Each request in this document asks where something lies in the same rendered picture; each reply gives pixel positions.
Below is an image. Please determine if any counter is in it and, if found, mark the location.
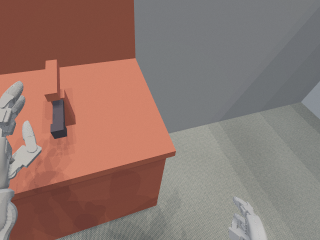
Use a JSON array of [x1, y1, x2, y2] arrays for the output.
[[0, 0, 176, 240]]

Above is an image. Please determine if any robot right hand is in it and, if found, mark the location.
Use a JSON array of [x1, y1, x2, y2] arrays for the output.
[[228, 196, 268, 240]]

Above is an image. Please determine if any tap lever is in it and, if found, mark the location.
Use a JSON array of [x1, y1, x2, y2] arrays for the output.
[[50, 99, 67, 139]]

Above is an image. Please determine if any robot left hand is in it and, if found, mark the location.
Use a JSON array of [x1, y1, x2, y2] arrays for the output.
[[0, 81, 42, 189]]

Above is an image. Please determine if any left robot forearm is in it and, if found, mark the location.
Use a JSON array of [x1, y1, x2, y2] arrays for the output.
[[0, 188, 18, 240]]

